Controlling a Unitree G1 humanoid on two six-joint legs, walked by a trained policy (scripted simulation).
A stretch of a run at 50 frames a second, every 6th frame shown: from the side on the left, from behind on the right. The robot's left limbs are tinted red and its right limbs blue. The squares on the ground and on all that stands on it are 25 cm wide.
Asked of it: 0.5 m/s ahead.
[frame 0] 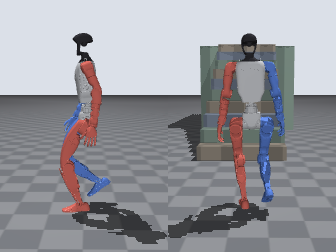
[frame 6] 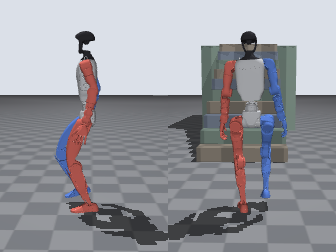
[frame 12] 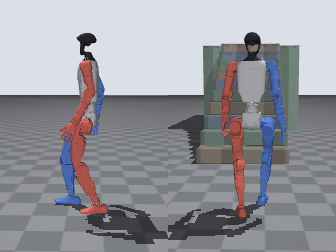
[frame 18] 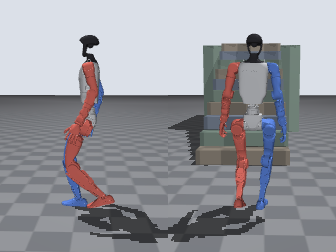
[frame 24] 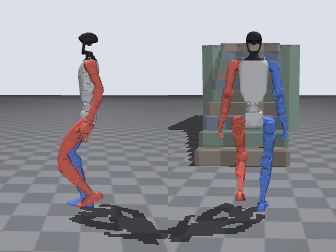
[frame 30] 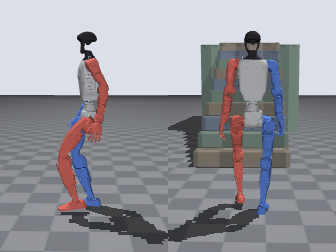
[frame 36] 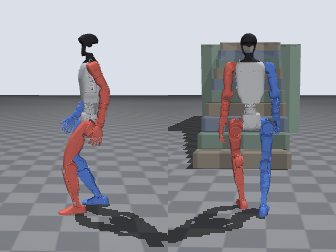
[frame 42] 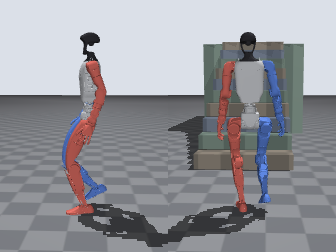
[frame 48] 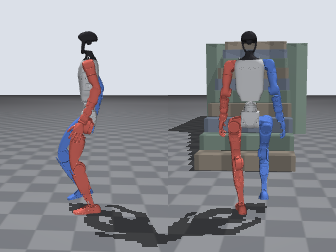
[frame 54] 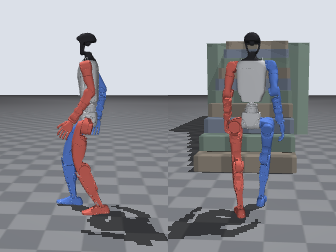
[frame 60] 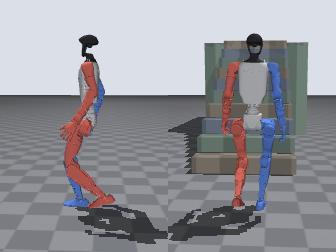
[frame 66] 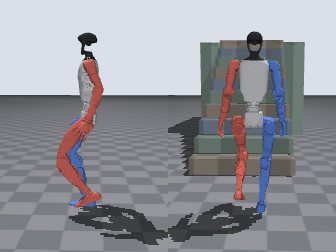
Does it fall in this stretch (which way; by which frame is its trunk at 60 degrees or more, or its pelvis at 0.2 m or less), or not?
no
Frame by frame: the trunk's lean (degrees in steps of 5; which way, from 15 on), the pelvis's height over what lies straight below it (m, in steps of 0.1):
0: 5, 0.7
6: 5, 0.8
12: 0, 0.8
18: 0, 0.7
24: 0, 0.8
30: 0, 0.8
36: 0, 0.8
42: 0, 0.8
48: 0, 0.8
54: 5, 0.8
60: 0, 0.7
66: 0, 0.8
